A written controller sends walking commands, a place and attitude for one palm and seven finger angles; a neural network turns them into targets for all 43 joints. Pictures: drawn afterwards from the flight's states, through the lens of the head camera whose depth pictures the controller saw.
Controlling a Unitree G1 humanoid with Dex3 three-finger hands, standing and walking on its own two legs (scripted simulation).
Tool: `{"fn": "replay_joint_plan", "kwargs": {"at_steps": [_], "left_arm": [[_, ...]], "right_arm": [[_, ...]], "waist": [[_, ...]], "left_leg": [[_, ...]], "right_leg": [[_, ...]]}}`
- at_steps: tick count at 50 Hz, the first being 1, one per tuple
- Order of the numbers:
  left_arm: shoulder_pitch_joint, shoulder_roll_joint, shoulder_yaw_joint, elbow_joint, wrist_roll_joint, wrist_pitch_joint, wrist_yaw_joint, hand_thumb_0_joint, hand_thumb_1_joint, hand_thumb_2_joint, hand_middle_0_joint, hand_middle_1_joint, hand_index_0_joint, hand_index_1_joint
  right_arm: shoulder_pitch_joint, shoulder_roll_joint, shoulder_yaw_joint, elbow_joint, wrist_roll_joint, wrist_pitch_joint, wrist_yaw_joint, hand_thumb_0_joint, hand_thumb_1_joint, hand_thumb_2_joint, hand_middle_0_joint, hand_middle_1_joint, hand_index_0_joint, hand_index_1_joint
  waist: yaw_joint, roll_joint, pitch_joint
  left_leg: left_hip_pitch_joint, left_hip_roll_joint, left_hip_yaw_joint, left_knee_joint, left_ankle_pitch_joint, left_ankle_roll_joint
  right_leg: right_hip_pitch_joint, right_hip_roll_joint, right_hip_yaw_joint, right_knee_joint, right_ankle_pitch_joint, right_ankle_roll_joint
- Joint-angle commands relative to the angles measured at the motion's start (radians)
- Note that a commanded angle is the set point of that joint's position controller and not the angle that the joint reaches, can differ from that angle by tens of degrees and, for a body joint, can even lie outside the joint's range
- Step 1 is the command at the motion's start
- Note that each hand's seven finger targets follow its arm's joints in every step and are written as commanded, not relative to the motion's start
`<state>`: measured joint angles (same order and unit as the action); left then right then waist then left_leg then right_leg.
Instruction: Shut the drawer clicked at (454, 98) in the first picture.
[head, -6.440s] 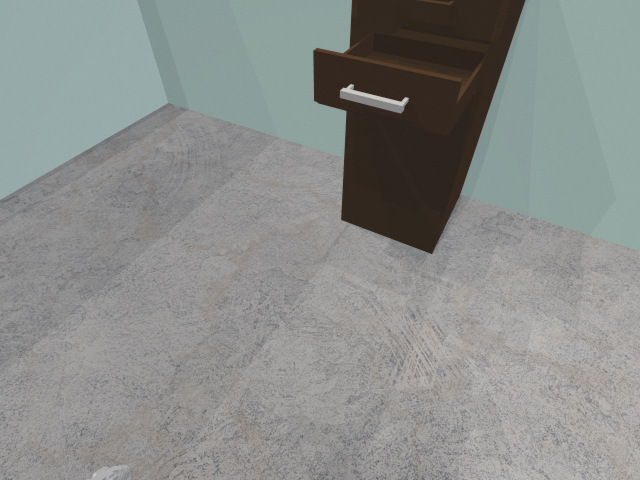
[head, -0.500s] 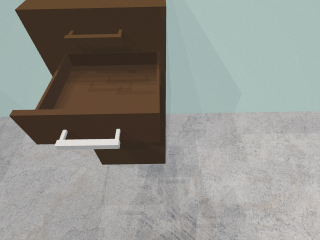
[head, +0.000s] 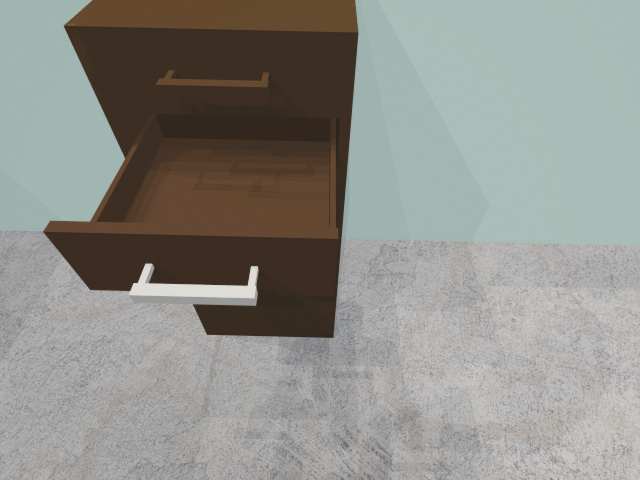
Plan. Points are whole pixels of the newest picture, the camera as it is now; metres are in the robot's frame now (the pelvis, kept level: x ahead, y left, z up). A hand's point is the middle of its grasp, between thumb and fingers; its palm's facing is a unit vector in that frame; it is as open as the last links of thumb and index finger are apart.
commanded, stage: look again from close up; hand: left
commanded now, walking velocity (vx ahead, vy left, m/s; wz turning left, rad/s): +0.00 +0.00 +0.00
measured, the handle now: (198, 282) +0.36 +0.20 +0.02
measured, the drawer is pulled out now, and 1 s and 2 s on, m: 0.28 0.28 0.28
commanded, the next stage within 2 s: shuffle to correct the standing spot in 0.40 s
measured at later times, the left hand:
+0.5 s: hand out of the picture -0.02 +0.19 -0.17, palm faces +0.02 -0.98 -0.21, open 7.4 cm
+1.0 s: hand out of the picture -0.03 +0.16 -0.18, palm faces +0.07 -0.99 -0.16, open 7.4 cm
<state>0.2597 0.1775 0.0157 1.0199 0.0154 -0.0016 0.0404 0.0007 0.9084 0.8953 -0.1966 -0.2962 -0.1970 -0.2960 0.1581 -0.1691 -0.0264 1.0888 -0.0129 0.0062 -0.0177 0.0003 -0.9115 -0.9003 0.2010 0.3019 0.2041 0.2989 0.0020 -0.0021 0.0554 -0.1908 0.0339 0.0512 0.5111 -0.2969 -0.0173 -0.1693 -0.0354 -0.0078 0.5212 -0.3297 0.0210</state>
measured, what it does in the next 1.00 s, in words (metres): stands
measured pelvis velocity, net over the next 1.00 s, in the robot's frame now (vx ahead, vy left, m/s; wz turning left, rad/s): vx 0.03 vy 0.00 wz -0.01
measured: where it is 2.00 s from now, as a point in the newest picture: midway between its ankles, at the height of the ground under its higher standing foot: outside the picture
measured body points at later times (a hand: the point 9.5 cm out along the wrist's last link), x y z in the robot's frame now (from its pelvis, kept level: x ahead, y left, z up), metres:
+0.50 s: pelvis -0.03 +0.02 +0.00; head -0.02 +0.02 +0.45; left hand -0.02 +0.24 -0.15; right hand -0.03 -0.20 -0.16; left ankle -0.01 +0.13 -0.74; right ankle -0.03 -0.13 -0.74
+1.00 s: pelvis +0.03 +0.00 -0.01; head +0.05 +0.00 +0.44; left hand -0.03 +0.21 -0.17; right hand +0.00 -0.22 -0.16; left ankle -0.02 +0.13 -0.74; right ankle -0.03 -0.13 -0.73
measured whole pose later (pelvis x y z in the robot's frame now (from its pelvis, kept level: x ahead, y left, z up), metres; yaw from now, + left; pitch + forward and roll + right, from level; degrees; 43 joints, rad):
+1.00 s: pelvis +0.03 +0.00 -0.01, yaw -1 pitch +0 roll +1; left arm 0.41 0.12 0.04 1.11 0.02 -0.01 0.02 0.00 0.91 0.90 -0.20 -0.30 -0.20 -0.30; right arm 0.30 -0.13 -0.03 1.16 -0.02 -0.03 -0.02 0.00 -0.91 -0.90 0.20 0.30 0.20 0.30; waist 0.00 -0.03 0.04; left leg -0.20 0.03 0.06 0.56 -0.36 -0.02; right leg -0.20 -0.05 0.00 0.61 -0.40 0.01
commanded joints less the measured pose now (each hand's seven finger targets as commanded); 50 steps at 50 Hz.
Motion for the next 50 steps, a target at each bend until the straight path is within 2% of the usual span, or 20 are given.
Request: {"fn": "replay_joint_plan", "kwargs": {"at_steps": [1, 3, 9, 18, 25, 28, 29, 32, 36, 38, 40, 42, 43, 44, 45, 46, 47, 48, 49, 50], "left_arm": [[0.056, 0.113, 0.024, -0.033, -0.002, -0.02, 0.005, 0.0, 0.9, 0.9, -0.2, -0.3, -0.2, -0.3], [0.059, 0.111, 0.022, -0.026, -0.001, -0.019, 0.005, 0.0, 0.9, 0.9, -0.2, -0.3, -0.2, -0.3], [0.071, 0.099, 0.018, -0.001, -0.002, -0.017, 0.005, 0.0, 0.9, 0.9, -0.2, -0.3, -0.2, -0.3], [0.087, 0.085, 0.014, 0.02, 0.0, -0.015, 0.005, 0.0, 0.9, 0.9, -0.2, -0.3, -0.2, -0.3], [0.097, 0.066, 0.016, 0.026, 0.001, -0.015, 0.005, 0.0, 0.9, 0.9, -0.2, -0.3, -0.2, -0.3], [0.105, 0.058, 0.014, 0.031, 0.008, -0.013, -0.001, 0.0, 0.9, 0.9, -0.2, -0.3, -0.2, -0.3], [0.104, 0.053, 0.015, 0.03, 0.01, -0.01, -0.004, 0.0, 0.9, 0.9, -0.2, -0.3, -0.2, -0.3], [0.135, 0.043, 0.02, 0.029, 0.013, -0.008, -0.012, 0.0, 0.9, 0.9, -0.2, -0.3, -0.2, -0.3], [0.159, 0.032, 0.026, 0.036, 0.008, -0.018, -0.02, 0.0, 0.9, 0.9, -0.2, -0.3, -0.2, -0.3], [0.179, 0.039, 0.029, 0.042, 0.007, -0.023, -0.021, 0.0, 0.9, 0.9, -0.2, -0.3, -0.2, -0.3], [0.185, 0.057, 0.036, 0.045, 0.005, -0.024, -0.021, 0.0, 0.9, 0.9, -0.2, -0.3, -0.2, -0.3], [0.197, 0.074, 0.045, 0.049, 0.002, -0.024, -0.02, 0.0, 0.9, 0.9, -0.2, -0.3, -0.2, -0.3], [0.216, 0.08, 0.049, 0.054, 0.002, -0.024, -0.019, 0.0, 0.9, 0.9, -0.2, -0.3, -0.2, -0.3], [0.22, 0.084, 0.053, 0.056, 0.001, -0.027, -0.018, 0.0, 0.9, 0.9, -0.2, -0.3, -0.2, -0.3], [0.219, 0.084, 0.054, 0.057, 0.001, -0.03, -0.017, 0.0, 0.9, 0.9, -0.2, -0.3, -0.2, -0.3], [0.207, 0.081, 0.056, 0.056, 0.001, -0.033, -0.017, 0.0, 0.9, 0.9, -0.2, -0.3, -0.2, -0.3], [0.187, 0.069, 0.054, 0.054, 0.001, -0.034, -0.018, 0.0, 0.9, 0.9, -0.2, -0.3, -0.2, -0.3], [0.169, 0.045, 0.048, 0.044, 0.001, -0.033, -0.021, 0.0, 0.9, 0.9, -0.2, -0.3, -0.2, -0.3], [0.151, 0.016, 0.043, 0.033, 0.001, -0.036, -0.022, 0.0, 0.9, 0.9, -0.2, -0.3, -0.2, -0.3], [0.101, 0.0, 0.037, 0.012, 0.0, -0.041, -0.021, 0.0, 0.9, 0.9, -0.2, -0.3, -0.2, -0.3]], "right_arm": [[0.046, -0.104, -0.02, -0.022, 0.004, -0.014, -0.004, 0.0, -0.9, -0.9, 0.2, 0.3, 0.2, 0.3], [0.057, -0.104, -0.019, -0.013, 0.005, -0.014, -0.003, 0.0, -0.9, -0.9, 0.2, 0.3, 0.2, 0.3], [0.073, -0.101, -0.015, 0.013, 0.007, -0.015, -0.002, 0.0, -0.9, -0.9, 0.2, 0.3, 0.2, 0.3], [0.105, -0.085, -0.016, 0.037, 0.009, -0.012, -0.001, 0.0, -0.9, -0.9, 0.2, 0.3, 0.2, 0.3], [0.126, -0.07, -0.019, 0.045, 0.006, -0.012, 0.0, 0.0, -0.9, -0.9, 0.2, 0.3, 0.2, 0.3], [0.152, -0.076, -0.023, 0.053, 0.0, -0.007, 0.002, 0.0, -0.9, -0.9, 0.2, 0.3, 0.2, 0.3], [0.154, -0.082, -0.027, 0.051, -0.002, -0.003, 0.002, 0.0, -0.9, -0.9, 0.2, 0.3, 0.2, 0.3], [0.147, -0.087, -0.032, 0.042, -0.007, 0.001, 0.002, 0.0, -0.9, -0.9, 0.2, 0.3, 0.2, 0.3], [0.177, -0.068, -0.032, 0.041, -0.006, -0.009, -0.002, 0.0, -0.9, -0.9, 0.2, 0.3, 0.2, 0.3], [0.178, -0.058, -0.03, 0.037, -0.004, -0.014, -0.002, 0.0, -0.9, -0.9, 0.2, 0.3, 0.2, 0.3], [0.182, -0.037, -0.025, 0.033, -0.005, -0.019, -0.001, 0.0, -0.9, -0.9, 0.2, 0.3, 0.2, 0.3], [0.179, -0.02, -0.021, 0.026, -0.004, -0.022, -0.001, 0.0, -0.9, -0.9, 0.2, 0.3, 0.2, 0.3], [0.17, -0.012, -0.02, 0.018, -0.003, -0.024, 0.0, 0.0, -0.9, -0.9, 0.2, 0.3, 0.2, 0.3], [0.168, -0.01, -0.017, 0.013, -0.004, -0.03, -0.001, 0.0, -0.9, -0.9, 0.2, 0.3, 0.2, 0.3], [0.165, -0.009, -0.018, 0.011, -0.003, -0.036, -0.001, 0.0, -0.9, -0.9, 0.2, 0.3, 0.2, 0.3], [0.178, -0.01, -0.016, 0.015, -0.002, -0.043, -0.002, 0.0, -0.9, -0.9, 0.2, 0.3, 0.2, 0.3], [0.209, -0.014, -0.015, 0.029, 0.0, -0.051, -0.003, 0.0, -0.9, -0.9, 0.2, 0.3, 0.2, 0.3], [0.263, -0.037, -0.02, 0.053, 0.002, -0.058, -0.006, 0.0, -0.9, -0.9, 0.2, 0.3, 0.2, 0.3], [0.332, -0.084, -0.031, 0.086, -0.004, -0.063, -0.014, 0.0, -0.9, -0.9, 0.2, 0.3, 0.2, 0.3], [0.414, -0.121, -0.041, 0.114, -0.012, -0.06, -0.021, 0.0, -0.9, -0.9, 0.2, 0.3, 0.2, 0.3]], "waist": [[-0.004, 0.019, -0.05], [-0.003, 0.0, -0.038], [-0.004, 0.021, -0.018], [-0.005, -0.007, 0.018], [-0.006, 0.014, 0.033], [-0.016, 0.013, 0.035], [-0.016, 0.036, 0.056], [-0.006, 0.063, 0.104], [-0.008, 0.034, 0.09], [-0.004, -0.01, 0.075], [-0.004, -0.044, 0.079], [0.002, -0.117, 0.092], [0.005, -0.158, 0.09], [0.004, -0.179, 0.079], [0.003, -0.166, 0.067], [-0.008, -0.143, 0.045], [-0.026, -0.11, 0.024], [-0.045, -0.015, 0.006], [-0.069, 0.144, -0.027], [-0.101, 0.284, -0.013]], "left_leg": [[0.078, 0.068, -0.058, -0.062, 0.335, 0.034], [0.072, 0.069, -0.06, -0.076, 0.321, 0.035], [0.063, 0.069, -0.068, -0.112, 0.261, 0.039], [0.031, 0.066, -0.078, -0.152, 0.14, 0.04], [0.004, 0.066, -0.091, -0.18, 0.062, 0.042], [-0.006, 0.076, -0.118, -0.223, -0.164, 0.047], [-0.03, 0.085, -0.138, -0.247, -0.244, 0.052], [-0.095, 0.096, -0.159, -0.268, -0.347, 0.061], [-0.072, 0.089, -0.142, -0.216, -0.258, 0.068], [-0.071, 0.068, -0.113, -0.165, -0.217, 0.063], [-0.086, 0.035, -0.063, -0.097, -0.167, 0.051], [-0.122, -0.001, -0.006, -0.003, -0.108, 0.04], [-0.145, -0.013, 0.02, 0.046, -0.087, 0.038], [-0.161, -0.011, 0.041, 0.076, -0.058, 0.035], [-0.153, -0.01, 0.048, 0.08, -0.043, 0.034], [-0.112, -0.002, 0.048, 0.039, -0.02, 0.034], [-0.029, 0.008, 0.036, -0.024, 0.038, 0.039], [0.077, 0.048, -0.021, -0.061, 0.182, 0.058], [0.21, 0.147, -0.145, -0.074, 0.356, 0.104], [0.29, 0.267, -0.285, -0.129, 0.534, 0.173]], "right_leg": [[-0.038, -0.068, 0.044, -0.079, 0.311, -0.036], [-0.036, -0.066, 0.039, -0.085, 0.293, -0.034], [-0.047, -0.065, 0.041, -0.1, 0.221, -0.029], [-0.069, -0.063, 0.044, -0.124, 0.145, -0.028], [-0.09, -0.062, 0.04, -0.128, 0.107, -0.03], [-0.116, -0.037, 0.023, -0.133, -0.076, -0.028], [-0.136, -0.03, 0.009, -0.124, -0.129, -0.026], [-0.162, -0.017, 0.0, -0.108, -0.183, -0.033], [-0.156, -0.029, 0.025, -0.108, -0.127, -0.054], [-0.143, -0.045, 0.061, -0.141, -0.143, -0.066], [-0.135, -0.08, 0.106, -0.17, -0.174, -0.086], [-0.112, -0.114, 0.161, -0.2, -0.193, -0.114], [-0.085, -0.133, 0.193, -0.217, -0.181, -0.131], [-0.054, -0.157, 0.214, -0.211, -0.11, -0.149], [-0.037, -0.17, 0.214, -0.189, -0.018, -0.16], [-0.029, -0.161, 0.188, -0.145, 0.078, -0.161], [-0.052, -0.128, 0.132, -0.078, 0.154, -0.144], [-0.103, -0.063, 0.053, 0.021, 0.195, -0.11], [-0.218, -0.01, -0.031, 0.171, 0.148, -0.074], [-0.355, 0.031, -0.115, 0.32, -0.046, -0.048]]}}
